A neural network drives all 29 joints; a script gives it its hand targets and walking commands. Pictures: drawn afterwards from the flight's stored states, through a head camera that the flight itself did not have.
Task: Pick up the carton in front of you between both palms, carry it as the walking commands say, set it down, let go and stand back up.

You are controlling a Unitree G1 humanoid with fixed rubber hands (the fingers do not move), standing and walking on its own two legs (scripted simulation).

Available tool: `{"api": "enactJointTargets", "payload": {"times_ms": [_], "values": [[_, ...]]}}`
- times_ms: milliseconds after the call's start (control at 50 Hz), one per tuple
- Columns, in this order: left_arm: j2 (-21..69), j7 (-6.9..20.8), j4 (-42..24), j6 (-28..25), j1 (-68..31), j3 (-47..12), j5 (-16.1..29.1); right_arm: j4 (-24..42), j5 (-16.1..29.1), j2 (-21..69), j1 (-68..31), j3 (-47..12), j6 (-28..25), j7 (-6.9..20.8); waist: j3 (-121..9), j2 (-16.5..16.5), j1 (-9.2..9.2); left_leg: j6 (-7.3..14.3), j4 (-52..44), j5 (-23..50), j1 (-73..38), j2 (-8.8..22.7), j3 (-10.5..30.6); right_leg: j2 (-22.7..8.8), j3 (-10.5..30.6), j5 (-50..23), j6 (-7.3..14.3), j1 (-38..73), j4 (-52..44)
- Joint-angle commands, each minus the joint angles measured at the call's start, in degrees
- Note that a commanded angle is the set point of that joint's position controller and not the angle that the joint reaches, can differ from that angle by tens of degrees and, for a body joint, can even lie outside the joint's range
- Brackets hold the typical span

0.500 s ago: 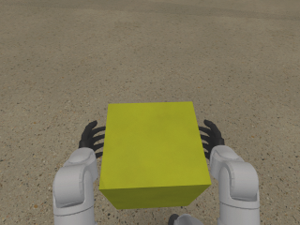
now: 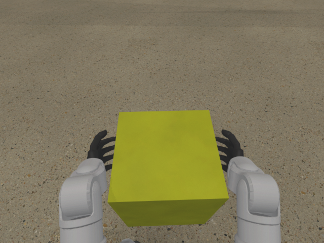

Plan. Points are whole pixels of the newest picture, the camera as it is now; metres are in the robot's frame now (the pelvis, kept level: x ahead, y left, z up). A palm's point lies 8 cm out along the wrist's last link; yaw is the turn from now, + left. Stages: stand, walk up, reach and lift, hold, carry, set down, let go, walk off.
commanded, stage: carry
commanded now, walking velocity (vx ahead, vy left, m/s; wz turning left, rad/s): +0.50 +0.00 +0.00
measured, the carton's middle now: (165, 172) +0.28 +0.00 +0.02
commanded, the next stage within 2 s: none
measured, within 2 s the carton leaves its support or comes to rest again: neither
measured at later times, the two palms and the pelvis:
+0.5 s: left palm (109, 79) +0.60 +0.17 +0.08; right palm (199, 76) +0.59 -0.13 +0.09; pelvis +0.33 +0.02 +0.00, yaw -2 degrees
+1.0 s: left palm (126, 31) +0.94 +0.14 +0.10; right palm (193, 31) +0.94 -0.16 +0.09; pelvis +0.67 +0.00 +0.00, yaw +0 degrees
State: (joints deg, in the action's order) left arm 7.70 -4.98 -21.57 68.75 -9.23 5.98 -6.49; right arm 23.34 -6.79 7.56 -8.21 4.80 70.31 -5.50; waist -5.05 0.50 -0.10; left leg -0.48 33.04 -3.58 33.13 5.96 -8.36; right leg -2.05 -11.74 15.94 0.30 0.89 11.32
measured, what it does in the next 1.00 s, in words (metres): walks ahead: left foot, then right foot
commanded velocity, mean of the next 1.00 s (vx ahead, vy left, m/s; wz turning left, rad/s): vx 0.50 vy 0.00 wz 0.00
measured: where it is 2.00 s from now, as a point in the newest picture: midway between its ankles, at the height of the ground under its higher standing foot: (160, 107)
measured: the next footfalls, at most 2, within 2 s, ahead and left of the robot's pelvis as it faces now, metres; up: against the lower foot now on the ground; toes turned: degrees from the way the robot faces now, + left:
left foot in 0.10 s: +0.25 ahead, +0.12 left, +0.00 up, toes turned +10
right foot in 0.60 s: +0.59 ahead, -0.10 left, +0.00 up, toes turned -11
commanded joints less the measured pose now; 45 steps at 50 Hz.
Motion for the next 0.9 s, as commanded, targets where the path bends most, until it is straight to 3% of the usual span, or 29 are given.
{"api": "enactJointTargets", "payload": {"times_ms": [0,40,60,80,100,120,140,180,220,260,380,480,520,540,560,580,600,620,640,680,720,800,880], "values": [[49.02,15.50,0.13,1.78,-21.37,-38.77,22.40,0.39,23.47,50.44,-25.78,-40.45,0.14,14.42,-4.58,-9.56,1.13,1.24,-5.12,2.07,-1.34,-1.62,-2.98,-12.29,3.48,-26.57,5.05,6.25,0.07],[49.29,15.48,0.67,1.84,-22.27,-39.12,22.32,-0.77,23.58,50.64,-25.94,-39.96,0.24,14.83,-6.61,-9.41,0.43,2.07,-7.69,-0.18,-10.93,-3.95,-5.80,-11.40,0.95,-33.78,3.49,4.80,7.88],[49.37,15.47,0.67,1.84,-22.86,-39.55,22.39,-1.83,23.52,50.74,-25.13,-39.50,0.13,15.00,-9.96,-6.89,-0.62,2.12,-8.98,-2.82,-21.51,-6.48,-8.25,-9.10,-1.75,-35.38,2.16,1.01,17.39],[49.10,15.46,0.85,1.82,-23.44,-39.85,22.53,-2.65,23.17,50.85,-24.35,-39.09,-0.02,15.19,-13.87,-2.33,-1.92,2.33,-9.22,-6.64,-33.79,-1.47,-1.40,-7.41,-1.92,-26.17,0.63,-7.70,28.99],[50.23,15.44,-0.62,2.14,-25.13,-40.83,23.24,-4.44,22.10,50.47,-24.06,-38.11,-0.70,15.46,-19.60,12.64,-2.12,10.37,-15.01,-14.77,-46.93,14.49,25.69,-1.40,-0.49,-12.22,-2.71,-24.09,47.86],[50.20,15.67,-0.76,1.81,-25.98,-41.22,23.43,-5.42,22.87,52.76,-23.26,-38.56,-1.31,15.59,-18.64,18.59,-1.79,13.78,-21.62,-5.77,-50.20,19.02,38.21,2.91,5.25,10.80,-2.29,-36.13,57.30],[52.64,15.78,0.08,1.02,-26.87,-42.04,23.78,-3.71,23.76,54.31,-24.71,-38.84,-1.92,15.73,-18.14,13.72,-1.52,13.16,-19.35,2.17,-49.15,18.30,31.49,-0.67,10.10,11.22,-0.61,-38.87,63.03],[56.10,15.80,-0.17,-0.72,-26.98,-42.59,24.24,-2.21,24.48,57.81,-26.46,-39.68,-3.23,15.85,-17.25,3.13,-1.33,9.53,-17.85,10.49,-41.96,15.02,20.43,-5.15,11.86,5.31,1.01,-37.48,58.30],[57.88,15.35,-0.36,-2.01,-25.66,-43.15,24.06,-0.62,25.18,58.83,-26.84,-40.57,-4.28,15.94,-17.51,4.83,-0.78,7.07,-20.14,7.29,-38.61,12.86,14.07,-5.70,10.58,0.22,0.66,-34.40,51.87],[58.33,14.77,-0.23,-3.04,-22.67,-43.47,23.34,0.16,25.43,58.52,-24.86,-40.82,-4.83,16.29,-17.09,6.57,-0.76,7.35,-21.93,5.56,-38.77,11.69,10.62,-4.99,8.71,-2.14,-0.20,-35.03,47.13],[55.46,13.69,-3.43,-3.49,-20.86,-44.00,22.53,2.90,25.38,54.01,-22.41,-40.98,-4.96,16.65,-10.50,7.48,-0.87,7.64,-23.43,11.59,-41.44,8.83,3.85,-3.99,3.86,-10.27,-1.83,-39.55,29.77],[50.04,13.74,-5.50,-0.59,-21.65,-42.93,23.34,3.99,23.75,48.74,-21.79,-39.38,-2.72,15.34,-4.98,8.59,-1.11,6.36,-23.07,17.80,-40.72,7.90,0.05,-1.73,0.04,-16.11,0.12,-33.91,17.72],[48.41,13.97,-5.06,0.65,-21.91,-41.98,23.46,3.69,23.13,47.47,-22.28,-38.90,-1.62,14.98,-5.74,9.30,-0.80,5.12,-18.76,26.46,-41.68,7.92,-1.59,-0.58,-0.92,-16.08,1.45,-27.88,15.36],[47.88,14.10,-4.44,1.15,-21.62,-41.43,23.41,3.69,23.08,46.93,-23.04,-38.75,-1.07,14.88,-7.72,9.32,-0.14,4.03,-12.99,30.55,-41.44,7.13,-3.44,1.12,-2.57,-14.76,1.71,-22.04,14.30],[47.52,14.22,-3.55,1.54,-21.35,-40.82,23.32,3.61,23.07,46.47,-23.61,-38.73,-0.52,14.79,-10.62,7.15,0.82,2.43,-3.46,30.54,-38.10,4.98,-5.96,3.47,-4.79,-11.94,1.76,-12.06,12.32],[47.12,14.41,-2.95,1.86,-21.47,-40.14,23.23,3.53,23.13,45.71,-24.67,-38.72,-0.12,14.75,-14.31,3.05,2.01,1.35,8.23,19.37,-29.41,3.64,-5.41,-1.41,0.84,-7.84,1.74,-0.16,12.58],[46.15,14.66,-1.03,1.69,-21.95,-38.90,22.30,4.67,23.78,46.26,-26.56,-39.60,0.67,14.66,-19.80,-11.93,2.15,-1.36,26.40,3.70,-11.43,-2.11,-3.50,-17.61,27.77,0.27,9.91,13.83,8.54],[47.63,14.82,0.25,1.63,-21.04,-39.11,22.88,4.17,23.77,45.96,-27.15,-39.50,0.81,14.85,-19.06,-18.89,1.94,-1.17,36.95,-22.48,-0.01,-7.64,2.40,-22.38,41.82,-7.71,13.73,15.93,0.91],[49.11,15.00,-0.82,1.60,-22.39,-39.32,23.57,2.25,23.59,48.29,-27.59,-39.91,0.45,14.87,-18.16,-13.65,1.52,0.81,42.86,-22.82,2.83,-3.49,7.78,-21.95,34.59,-15.40,12.89,14.77,2.77],[53.04,15.24,-1.49,0.78,-24.59,-40.16,24.19,1.71,23.95,52.20,-28.55,-40.41,-0.60,15.00,-16.51,-3.96,1.10,2.44,37.93,-17.23,2.44,0.91,8.98,-18.62,23.68,-24.52,9.29,7.46,4.31],[54.65,15.57,-2.85,0.17,-26.44,-40.73,24.98,1.75,23.92,54.52,-28.84,-40.96,-1.53,14.74,-16.77,-5.34,0.73,2.00,30.53,-12.48,-1.33,1.46,7.41,-16.29,17.29,-20.14,6.44,3.45,1.62],[53.54,16.21,-4.36,-0.05,-25.57,-40.72,25.79,2.88,22.79,55.15,-27.19,-41.30,-2.62,13.46,-14.25,-8.04,0.78,-0.06,19.30,-8.29,1.50,0.89,3.82,-14.69,11.80,-15.28,7.50,3.05,-2.04],[50.60,16.02,-3.47,0.81,-22.65,-39.78,24.67,2.69,22.36,52.87,-25.11,-40.91,-1.64,12.93,-10.36,-8.01,0.98,-1.08,6.69,-2.41,3.67,0.09,0.74,-12.66,7.69,-20.72,7.28,5.33,-2.21]]}}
